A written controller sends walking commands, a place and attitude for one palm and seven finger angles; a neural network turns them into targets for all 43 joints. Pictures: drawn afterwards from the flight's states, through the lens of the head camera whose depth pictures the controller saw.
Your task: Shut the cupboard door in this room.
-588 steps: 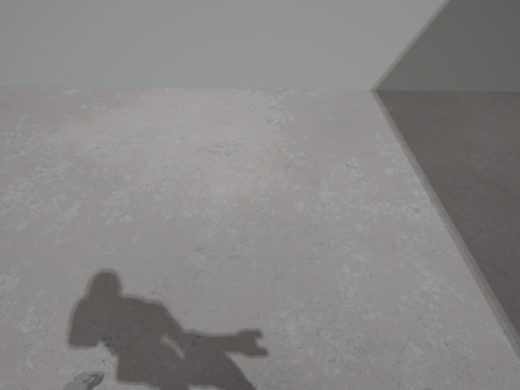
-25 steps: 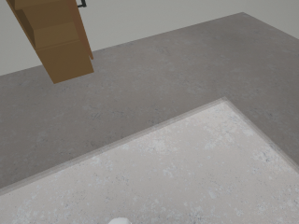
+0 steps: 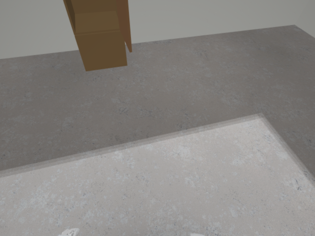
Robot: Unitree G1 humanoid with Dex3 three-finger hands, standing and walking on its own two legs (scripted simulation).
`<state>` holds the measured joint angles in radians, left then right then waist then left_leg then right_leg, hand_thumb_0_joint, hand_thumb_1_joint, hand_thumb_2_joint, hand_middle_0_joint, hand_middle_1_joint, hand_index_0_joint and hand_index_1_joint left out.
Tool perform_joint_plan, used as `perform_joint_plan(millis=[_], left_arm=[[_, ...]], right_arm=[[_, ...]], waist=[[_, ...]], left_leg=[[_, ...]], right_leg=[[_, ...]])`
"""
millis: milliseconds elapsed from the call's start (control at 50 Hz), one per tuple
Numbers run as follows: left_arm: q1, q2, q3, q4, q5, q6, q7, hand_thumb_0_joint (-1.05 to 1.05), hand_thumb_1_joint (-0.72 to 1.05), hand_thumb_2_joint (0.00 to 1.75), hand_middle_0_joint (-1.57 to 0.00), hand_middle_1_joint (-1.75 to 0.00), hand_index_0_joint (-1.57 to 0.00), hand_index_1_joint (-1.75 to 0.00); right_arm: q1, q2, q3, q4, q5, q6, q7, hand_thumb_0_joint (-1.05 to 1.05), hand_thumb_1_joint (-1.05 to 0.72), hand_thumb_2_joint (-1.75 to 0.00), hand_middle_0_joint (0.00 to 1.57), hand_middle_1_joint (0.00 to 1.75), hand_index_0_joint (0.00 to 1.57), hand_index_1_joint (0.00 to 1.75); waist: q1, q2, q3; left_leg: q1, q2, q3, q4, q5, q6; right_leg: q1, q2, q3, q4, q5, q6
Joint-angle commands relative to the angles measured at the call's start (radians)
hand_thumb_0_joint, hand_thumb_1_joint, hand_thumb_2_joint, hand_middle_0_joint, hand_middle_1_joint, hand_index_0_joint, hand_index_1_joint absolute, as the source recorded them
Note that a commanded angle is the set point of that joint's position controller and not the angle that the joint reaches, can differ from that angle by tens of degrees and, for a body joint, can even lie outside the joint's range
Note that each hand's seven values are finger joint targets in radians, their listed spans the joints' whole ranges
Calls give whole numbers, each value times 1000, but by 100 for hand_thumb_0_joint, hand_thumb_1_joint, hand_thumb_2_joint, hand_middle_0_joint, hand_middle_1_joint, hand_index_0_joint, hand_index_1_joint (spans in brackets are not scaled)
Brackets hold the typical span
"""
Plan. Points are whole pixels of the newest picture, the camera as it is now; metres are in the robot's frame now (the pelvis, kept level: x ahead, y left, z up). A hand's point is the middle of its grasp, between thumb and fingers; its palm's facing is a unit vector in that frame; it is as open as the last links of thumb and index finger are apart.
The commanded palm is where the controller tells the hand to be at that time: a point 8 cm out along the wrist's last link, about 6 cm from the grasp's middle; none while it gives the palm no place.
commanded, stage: turn or walk to find it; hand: left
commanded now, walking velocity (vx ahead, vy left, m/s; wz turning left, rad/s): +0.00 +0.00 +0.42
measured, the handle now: out of the picture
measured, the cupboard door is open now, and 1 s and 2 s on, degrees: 93 93 93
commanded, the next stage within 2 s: stand and wait in 0.16 s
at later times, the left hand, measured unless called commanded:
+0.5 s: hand out of the picture -0.05 +0.14 -0.17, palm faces +0.21 -0.95 -0.24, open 7.4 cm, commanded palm none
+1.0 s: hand out of the picture -0.06 +0.15 -0.16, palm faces +0.31 -0.90 -0.31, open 7.4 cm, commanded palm none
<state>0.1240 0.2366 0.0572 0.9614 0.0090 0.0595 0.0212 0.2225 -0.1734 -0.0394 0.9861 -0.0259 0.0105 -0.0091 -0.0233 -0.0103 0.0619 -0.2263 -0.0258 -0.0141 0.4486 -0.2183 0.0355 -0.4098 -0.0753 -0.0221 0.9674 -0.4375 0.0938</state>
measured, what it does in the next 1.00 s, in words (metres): walks backwards, turning left: right foot, then left foot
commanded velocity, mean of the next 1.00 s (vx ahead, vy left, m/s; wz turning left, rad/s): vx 0.00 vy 0.00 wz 0.23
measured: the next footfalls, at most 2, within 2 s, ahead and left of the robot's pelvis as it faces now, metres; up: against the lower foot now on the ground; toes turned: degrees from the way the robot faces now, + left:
right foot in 0.14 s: +0.03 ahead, -0.14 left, +0.00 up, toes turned +0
left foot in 0.58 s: -0.06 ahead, +0.09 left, +0.00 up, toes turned +13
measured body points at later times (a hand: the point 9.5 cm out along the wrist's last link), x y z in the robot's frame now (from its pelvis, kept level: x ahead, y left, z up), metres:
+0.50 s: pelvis -0.03 -0.05 +0.00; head -0.01 -0.06 +0.45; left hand -0.06 +0.19 -0.15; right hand +0.06 -0.29 -0.16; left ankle -0.10 +0.11 -0.70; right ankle -0.01 -0.14 -0.74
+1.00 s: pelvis -0.07 -0.07 -0.01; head -0.05 -0.10 +0.44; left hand -0.08 +0.19 -0.14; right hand +0.05 -0.29 -0.18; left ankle -0.11 +0.08 -0.73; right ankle -0.05 -0.17 -0.74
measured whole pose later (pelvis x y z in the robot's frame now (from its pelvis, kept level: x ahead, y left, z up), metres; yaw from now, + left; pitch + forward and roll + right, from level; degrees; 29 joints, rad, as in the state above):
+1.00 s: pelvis -0.07 -0.07 -0.01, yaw +18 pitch -1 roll +1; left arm 0.17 0.19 0.03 1.00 0.02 0.00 0.02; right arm 0.18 -0.23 -0.06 1.03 -0.01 0.04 -0.01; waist -0.01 0.06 0.06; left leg -0.30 -0.01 -0.08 0.65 -0.39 -0.03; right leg -0.24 -0.04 -0.09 0.59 -0.32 -0.01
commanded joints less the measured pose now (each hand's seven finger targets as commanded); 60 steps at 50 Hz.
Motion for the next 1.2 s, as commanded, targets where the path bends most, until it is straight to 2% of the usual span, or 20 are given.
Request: perform_joint_plan(millis=[0, 80, 100, 120, 140, 160, 180, 260, 420, 500, 540, 580, 620, 760, 880, 900, 940, 980, 1060, 1180], left_arm=[[-16, 46, 8, -89, -4, -28, 3, 0, 90, 90, -20, -30, -20, -30], [109, 65, 15, -59, -7, -44, 6, 0, 90, 90, -20, -30, -20, -30], [136, 107, 24, -55, 0, -54, 10, 0, 90, 90, -20, -30, -20, -30], [158, 201, 42, -58, 17, -64, 19, 0, 90, 90, -20, -30, -20, -30], [144, 228, 41, -78, 11, -60, 19, 0, 90, 90, -20, -30, -20, -30], [89, 184, 35, -95, 9, -57, 21, 0, 90, 90, -20, -30, -20, -30], [29, 158, 34, -103, 8, -60, 21, 0, 90, 90, -20, -30, -20, -30], [27, 84, 8, -90, 8, -77, 13, 0, 90, 90, -20, -30, -20, -30], [203, 113, 8, 16, 22, -80, 10, 0, 90, 90, -20, -30, -20, -30], [186, 138, 14, 47, 11, -74, 13, 0, 90, 90, -20, -30, -20, -30], [173, 106, 12, 49, -3, -66, 13, 0, 90, 90, -20, -30, -20, -30], [166, 34, -9, 27, -5, -53, 7, 0, 90, 90, -20, -30, -20, -30], [98, 45, -6, 33, 0, -31, 10, 0, 90, 90, -20, -30, -20, -30], [80, 37, 1, 24, 0, -30, -2, 0, 90, 90, -20, -30, -20, -30], [170, 36, 1, 27, -2, -51, 2, 0, 90, 90, -20, -30, -20, -30], [198, 52, 2, 38, 1, -60, 5, 0, 90, 90, -20, -30, -20, -30], [206, 190, 22, 32, 18, -74, 13, 0, 90, 90, -20, -30, -20, -30], [143, 163, 22, 5, 13, -73, 14, 0, 90, 90, -20, -30, -20, -30], [59, 102, -1, -11, 13, -72, 9, 0, 90, 90, -20, -30, -20, -30], [152, 111, 2, 36, 19, -77, 9, 0, 90, 90, -20, -30, -20, -30]], right_arm=[[37, -214, -62, -58, -4, 4, -9, 0, -90, -90, 20, 30, 20, 30], [-15, -208, -65, -78, 4, 11, -3, 0, -90, -90, 20, 30, 20, 30], [-6, -170, -62, -83, 12, 12, 2, 0, -90, -90, 20, 30, 20, 30], [2, -108, -51, -104, 19, 12, 8, 0, -90, -90, 20, 30, 20, 30], [-37, -138, -61, -119, 11, 22, 4, 0, -90, -90, 20, 30, 20, 30], [-30, -153, -68, -103, 5, 36, 8, 0, -90, -90, 20, 30, 20, 30], [-7, -144, -69, -78, 1, 47, 13, 0, -90, -90, 20, 30, 20, 30], [61, -118, -56, -23, 3, 46, 17, 0, -90, -90, 20, 30, 20, 30], [-56, -84, -24, -22, 16, 23, 3, 0, -90, -90, 20, 30, 20, 30], [1, -82, -10, 14, 22, 7, -5, 0, -90, -90, 20, 30, 20, 30], [39, -117, -13, 36, 22, -9, -5, 0, -90, -90, 20, 30, 20, 30], [22, -215, -31, 20, 11, -11, -11, 0, -90, -90, 20, 30, 20, 30], [0, -196, -25, 36, 5, -6, -25, 0, -90, -90, 20, 30, 20, 30], [-19, -208, -39, 3, 3, 0, -22, 0, -90, -90, 20, 30, 20, 30], [-54, -209, -51, -26, 6, 7, -13, 0, -90, -90, 20, 30, 20, 30], [-50, -186, -49, -29, 12, 5, -11, 0, -90, -90, 20, 30, 20, 30], [-62, -87, -29, -65, 20, 9, -5, 0, -90, -90, 20, 30, 20, 30], [-68, -129, -44, -51, 8, 34, -6, 0, -90, -90, 20, 30, 20, 30], [8, -106, -36, 15, 10, 35, 6, 0, -90, -90, 20, 30, 20, 30], [-22, -84, -18, 21, 16, 18, 0, 0, -90, -90, 20, 30, 20, 30]], waist=[[-10, 165, -82], [51, 143, -114], [60, 32, -127], [69, -234, -129], [79, -256, -81], [52, -151, -43], [23, -183, 5], [-5, -140, 8], [74, -165, -49], [46, -165, -118], [22, -54, -143], [21, 238, -96], [8, 306, -16], [10, 158, -13], [51, 157, -108], [62, 102, -130], [71, -284, -83], [60, -249, -27], [12, -136, 22], [59, -174, -22]], left_leg=[[78, 261, -292, -91, 418, 138], [-75, 192, -284, -11, 271, 80], [-184, 126, -238, 68, 123, 25], [-356, -14, -76, 282, -184, -52], [-350, -22, -60, 492, -369, -63], [-310, 4, -102, 626, -310, -56], [-312, 16, -104, 691, -262, -56], [-285, 29, -58, 731, -113, -79], [-155, 55, 29, 309, -242, -92], [-8, 36, 61, 49, -99, -81], [154, 93, 10, -101, 109, -56], [193, 357, -255, -130, 413, 87], [59, 346, -235, -176, 436, 132], [82, 263, -198, -118, 443, 122], [36, 204, -210, -16, 373, 80], [-18, 163, -183, 37, 274, 39], [-277, -13, -16, 296, -283, -64], [-224, 39, -97, 500, -320, -49], [-184, 48, -30, 567, -184, -61], [-118, 67, 27, 306, -221, -75]], right_leg=[[15, 18, -2, -163, -22, -17], [271, 35, -26, -498, 197, -32], [399, -39, 38, -615, 249, -49], [479, -292, 300, -686, 264, -135], [305, -421, 375, -716, 307, -233], [182, -372, 307, -741, 187, -255], [116, -316, 270, -763, 101, -234], [158, -188, 79, -702, 303, -182], [306, -220, 110, -632, 597, -251], [335, -203, 68, -544, 668, -213], [228, -153, 2, -448, 525, -138], [10, -24, -103, -269, 21, -52], [7, -32, -34, -83, -107, -45], [-22, -3, -30, -65, -41, -23], [200, 35, -60, -450, 156, -28], [299, 10, -43, -569, 258, -33], [385, -324, 314, -675, 414, -180], [176, -321, 293, -722, 289, -257], [140, -198, 101, -690, 348, -211], [240, -203, 119, -668, 453, -249]])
